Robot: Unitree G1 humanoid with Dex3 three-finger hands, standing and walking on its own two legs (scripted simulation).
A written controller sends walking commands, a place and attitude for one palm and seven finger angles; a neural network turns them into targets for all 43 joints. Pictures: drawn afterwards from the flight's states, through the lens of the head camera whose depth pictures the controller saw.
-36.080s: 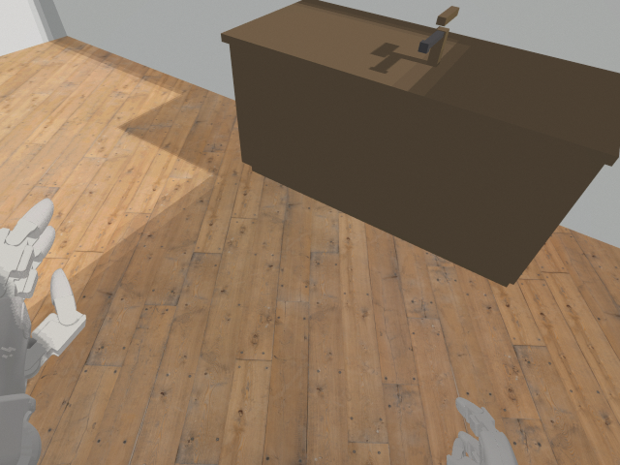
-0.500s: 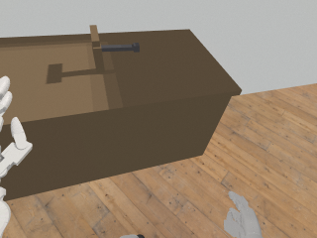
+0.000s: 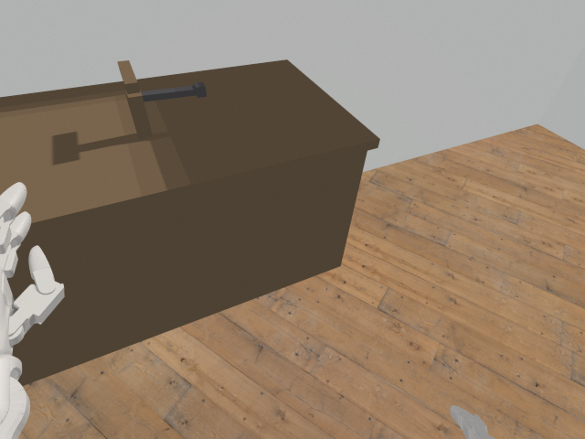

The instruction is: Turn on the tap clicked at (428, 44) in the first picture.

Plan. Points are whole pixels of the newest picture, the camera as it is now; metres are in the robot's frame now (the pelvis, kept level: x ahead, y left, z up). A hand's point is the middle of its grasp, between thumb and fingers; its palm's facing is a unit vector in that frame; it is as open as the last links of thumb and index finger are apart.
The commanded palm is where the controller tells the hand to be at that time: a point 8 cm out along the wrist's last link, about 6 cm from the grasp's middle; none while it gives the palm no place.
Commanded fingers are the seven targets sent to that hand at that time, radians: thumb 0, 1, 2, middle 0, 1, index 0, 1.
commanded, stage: stop stepping back and stand still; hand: left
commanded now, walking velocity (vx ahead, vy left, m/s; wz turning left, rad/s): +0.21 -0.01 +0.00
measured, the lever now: (200, 89) +0.92 +0.27 +0.06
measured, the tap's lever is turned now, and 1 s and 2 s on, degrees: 86 86 86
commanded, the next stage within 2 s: stand and check the lever's angle in 1.46 s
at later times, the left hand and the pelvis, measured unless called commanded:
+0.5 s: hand (43, 342) +0.17 +0.23 +0.17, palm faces +0.46 -0.82 -0.33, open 7.4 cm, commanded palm +0.12 +0.28 +0.19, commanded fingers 0.00 0.90 0.90 -0.20 -0.30 -0.20 -0.30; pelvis -0.03 -0.01 +0.01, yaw +3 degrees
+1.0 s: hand out of the picture +0.18 +0.28 +0.18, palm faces +0.45 -0.82 -0.35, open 7.4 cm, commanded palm +0.13 +0.31 +0.19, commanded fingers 0.00 0.90 0.90 -0.20 -0.30 -0.20 -0.30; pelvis -0.02 +0.03 +0.01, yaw +2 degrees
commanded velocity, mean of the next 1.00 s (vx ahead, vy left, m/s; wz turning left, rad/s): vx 0.06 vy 0.04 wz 0.00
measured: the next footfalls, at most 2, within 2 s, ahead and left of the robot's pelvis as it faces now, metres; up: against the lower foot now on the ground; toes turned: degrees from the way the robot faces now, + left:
right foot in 0.10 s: +0.04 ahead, -0.08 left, +0.00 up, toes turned -3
left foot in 0.50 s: +0.01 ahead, +0.14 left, +0.00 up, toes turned +6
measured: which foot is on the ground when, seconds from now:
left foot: down 0.00-0.12, up 0.14-0.48, down 0.50-1.00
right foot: up 0.00-0.08, down 0.10-1.00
